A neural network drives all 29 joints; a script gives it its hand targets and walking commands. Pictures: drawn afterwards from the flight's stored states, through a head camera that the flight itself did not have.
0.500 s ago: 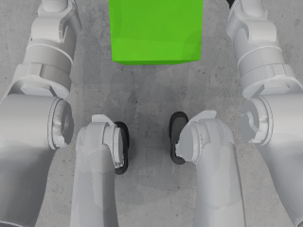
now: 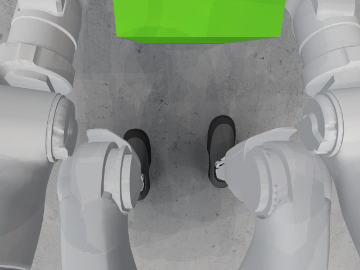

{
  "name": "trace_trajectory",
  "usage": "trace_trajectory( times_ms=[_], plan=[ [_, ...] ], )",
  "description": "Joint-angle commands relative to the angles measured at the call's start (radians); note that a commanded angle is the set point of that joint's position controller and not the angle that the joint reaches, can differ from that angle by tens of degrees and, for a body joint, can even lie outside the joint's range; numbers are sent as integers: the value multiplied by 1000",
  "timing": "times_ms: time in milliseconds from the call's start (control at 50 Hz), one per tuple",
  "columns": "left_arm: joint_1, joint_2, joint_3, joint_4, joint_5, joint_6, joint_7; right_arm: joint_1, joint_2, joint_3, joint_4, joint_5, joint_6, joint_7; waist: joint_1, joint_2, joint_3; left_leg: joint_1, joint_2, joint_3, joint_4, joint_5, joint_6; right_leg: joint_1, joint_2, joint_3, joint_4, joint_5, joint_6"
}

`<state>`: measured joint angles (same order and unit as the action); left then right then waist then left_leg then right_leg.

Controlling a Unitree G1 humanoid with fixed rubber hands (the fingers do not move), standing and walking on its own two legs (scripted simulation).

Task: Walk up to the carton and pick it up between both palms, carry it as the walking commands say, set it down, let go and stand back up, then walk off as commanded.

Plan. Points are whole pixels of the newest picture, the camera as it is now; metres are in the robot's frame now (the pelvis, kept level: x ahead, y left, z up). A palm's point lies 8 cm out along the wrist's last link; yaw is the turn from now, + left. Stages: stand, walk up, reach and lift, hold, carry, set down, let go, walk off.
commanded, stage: reach and lift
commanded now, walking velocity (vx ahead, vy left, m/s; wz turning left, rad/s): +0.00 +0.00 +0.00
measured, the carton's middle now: out of the picture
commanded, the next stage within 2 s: none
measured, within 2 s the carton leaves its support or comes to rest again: leaves its support in 1.44 s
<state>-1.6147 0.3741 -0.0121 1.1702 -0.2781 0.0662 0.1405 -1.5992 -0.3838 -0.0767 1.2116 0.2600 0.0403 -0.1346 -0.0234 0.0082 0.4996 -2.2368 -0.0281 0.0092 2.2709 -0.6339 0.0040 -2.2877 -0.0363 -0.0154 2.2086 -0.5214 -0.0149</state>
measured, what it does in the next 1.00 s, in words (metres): stands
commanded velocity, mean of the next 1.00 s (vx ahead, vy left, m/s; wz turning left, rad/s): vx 0.00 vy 0.00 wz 0.00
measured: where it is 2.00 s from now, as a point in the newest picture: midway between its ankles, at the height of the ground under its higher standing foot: (179, 169)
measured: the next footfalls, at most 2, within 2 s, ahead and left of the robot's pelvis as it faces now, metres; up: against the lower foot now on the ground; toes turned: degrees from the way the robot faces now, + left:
none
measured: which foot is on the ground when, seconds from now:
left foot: down 0.00-1.00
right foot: down 0.00-1.00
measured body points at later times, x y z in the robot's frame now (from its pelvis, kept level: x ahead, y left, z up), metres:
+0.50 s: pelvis +0.00 +0.00 +0.01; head +0.39 -0.01 +0.22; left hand +0.58 +0.12 -0.18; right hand +0.57 -0.16 -0.19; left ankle +0.10 +0.11 -0.32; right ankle +0.13 -0.12 -0.32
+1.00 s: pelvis +0.00 +0.00 -0.01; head +0.38 +0.00 +0.22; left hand +0.58 +0.12 -0.19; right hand +0.58 -0.16 -0.19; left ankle +0.10 +0.11 -0.32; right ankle +0.13 -0.12 -0.32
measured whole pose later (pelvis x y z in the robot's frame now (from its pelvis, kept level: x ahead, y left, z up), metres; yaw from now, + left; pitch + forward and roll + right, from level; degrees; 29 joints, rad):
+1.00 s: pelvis +0.00 +0.00 -0.01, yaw +0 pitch +32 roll -1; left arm -1.59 0.26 0.22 1.08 -0.03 0.17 0.05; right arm -1.61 -0.32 -0.21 1.16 0.07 0.18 -0.03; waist -0.03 -0.01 0.50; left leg -2.22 -0.04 0.00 2.32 -0.66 0.00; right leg -2.27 -0.01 -0.01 2.26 -0.55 -0.01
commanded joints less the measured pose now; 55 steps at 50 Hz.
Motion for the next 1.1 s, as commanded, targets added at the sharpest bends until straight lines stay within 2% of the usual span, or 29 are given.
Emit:
trace_trajectory(
  times_ms=[0, 100, 280, 480, 560, 660, 700, 740, 780, 860, 960, 1080],
  plan=[
    [-298, 106, 4, -103, -7, -16, 0, -301, -121, -3, -102, 9, -20, 2, -22, 28, -1387, 540, -18, -7, -200, 359, -34, 768, 56, 6, -94, 373, 25],
    [-279, 89, 9, -95, -1, -14, -12, -267, -113, -20, -68, -13, -18, 9, -39, 30, -1329, 519, -21, -11, -205, 352, -38, 739, 56, 5, -99, 368, 26],
    [-277, 62, 42, -64, 44, -14, -22, -281, -71, -27, -65, -43, -15, 24, -22, 13, -1262, 491, -29, -15, -225, 330, -36, 713, 61, 5, -113, 343, 37],
    [-315, 12, 61, -75, 84, -16, -18, -318, -16, -26, -79, -78, -13, 15, -23, 7, -1253, 511, -47, -5, -228, 318, -37, 765, 83, 4, -120, 347, 43],
    [-331, -59, 49, -76, 97, -17, -27, -330, 74, -1, -81, -76, -10, 26, -10, -1, -1228, 511, -55, 1, -231, 320, -31, 771, 93, 7, -124, 349, 44],
    [-395, -317, 25, -92, 123, -5, -90, -389, 314, 24, -100, -96, 0, 85, -14, 7, -1179, 502, -71, 0, -224, 314, -27, 756, 106, 7, -118, 347, 37],
    [-444, -521, 7, -108, 144, 9, -146, -428, 517, 45, -118, -115, 17, 140, -16, 6, -1145, 489, -80, 1, -215, 302, -24, 740, 115, 6, -111, 340, 32],
    [-488, -765, -12, -105, 170, 33, -222, -475, 766, 69, -141, -136, 47, 215, -13, 4, -1086, 453, -89, 4, -202, 271, -19, 711, 126, 2, -100, 312, 26],
    [-466, -902, -4, -110, 195, 59, -276, -461, 891, 63, -169, -157, 77, 271, -12, 14, -1041, 426, -94, 11, -191, 253, -15, 675, 135, -8, -87, 290, 18],
    [-414, -1023, -9, -151, 205, 91, -328, -415, 1006, 59, -204, -150, 108, 328, -11, 49, -1012, 417, -97, 20, -172, 265, -8, 628, 145, -19, -68, 287, 4],
    [-402, -1080, -37, -192, 194, 117, -352, -408, 1047, 61, -226, -113, 122, 354, -27, 99, -1018, 448, -100, 17, -161, 276, -7, 570, 145, -31, -56, 282, -6],
    [-363, -1136, -37, -206, 187, 127, -358, -391, 1077, 87, -244, -92, 126, 365, -35, 73, -1028, 439, -105, 7, -160, 329, -1, 556, 140, -37, -47, 330, -6]
  ],
)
